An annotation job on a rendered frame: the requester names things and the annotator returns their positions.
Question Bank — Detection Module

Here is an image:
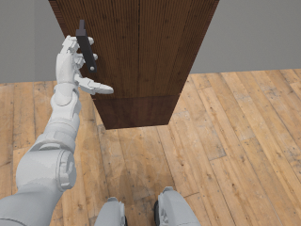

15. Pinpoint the left robot forearm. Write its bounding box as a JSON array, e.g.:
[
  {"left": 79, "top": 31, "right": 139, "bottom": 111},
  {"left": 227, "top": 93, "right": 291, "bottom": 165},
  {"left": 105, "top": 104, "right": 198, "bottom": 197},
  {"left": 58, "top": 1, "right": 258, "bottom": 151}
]
[{"left": 15, "top": 83, "right": 82, "bottom": 189}]

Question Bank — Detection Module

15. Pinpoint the right robot shin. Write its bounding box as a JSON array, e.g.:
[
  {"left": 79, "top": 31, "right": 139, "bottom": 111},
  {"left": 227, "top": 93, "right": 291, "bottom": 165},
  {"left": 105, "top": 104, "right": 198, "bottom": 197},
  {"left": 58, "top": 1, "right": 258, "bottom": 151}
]
[{"left": 158, "top": 186, "right": 173, "bottom": 226}]

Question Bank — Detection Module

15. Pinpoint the handle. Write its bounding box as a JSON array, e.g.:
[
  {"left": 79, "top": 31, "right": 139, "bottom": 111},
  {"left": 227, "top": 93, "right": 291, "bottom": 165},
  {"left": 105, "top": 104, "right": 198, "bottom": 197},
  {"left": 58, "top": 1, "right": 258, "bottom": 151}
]
[{"left": 75, "top": 20, "right": 97, "bottom": 73}]

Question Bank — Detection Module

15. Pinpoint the robot left hand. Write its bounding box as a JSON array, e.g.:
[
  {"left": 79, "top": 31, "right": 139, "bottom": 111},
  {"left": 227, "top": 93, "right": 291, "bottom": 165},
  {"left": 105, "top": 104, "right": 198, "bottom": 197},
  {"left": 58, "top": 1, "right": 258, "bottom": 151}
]
[{"left": 55, "top": 35, "right": 114, "bottom": 95}]

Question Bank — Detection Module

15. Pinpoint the robot left upper arm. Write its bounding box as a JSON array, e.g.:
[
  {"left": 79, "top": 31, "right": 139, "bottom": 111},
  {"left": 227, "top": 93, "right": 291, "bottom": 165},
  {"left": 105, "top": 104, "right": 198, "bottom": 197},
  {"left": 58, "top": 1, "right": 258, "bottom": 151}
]
[{"left": 0, "top": 149, "right": 77, "bottom": 226}]

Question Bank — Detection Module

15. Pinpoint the cupboard door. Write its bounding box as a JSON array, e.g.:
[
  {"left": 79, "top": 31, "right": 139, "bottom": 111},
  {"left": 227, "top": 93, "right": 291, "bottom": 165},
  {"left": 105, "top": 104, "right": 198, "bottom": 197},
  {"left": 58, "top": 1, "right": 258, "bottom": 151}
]
[{"left": 55, "top": 0, "right": 215, "bottom": 100}]

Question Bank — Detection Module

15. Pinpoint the right robot thigh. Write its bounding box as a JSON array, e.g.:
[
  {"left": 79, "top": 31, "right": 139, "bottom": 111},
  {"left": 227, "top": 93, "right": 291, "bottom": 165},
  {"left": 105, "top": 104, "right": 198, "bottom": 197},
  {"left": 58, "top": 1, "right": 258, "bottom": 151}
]
[{"left": 158, "top": 190, "right": 201, "bottom": 226}]

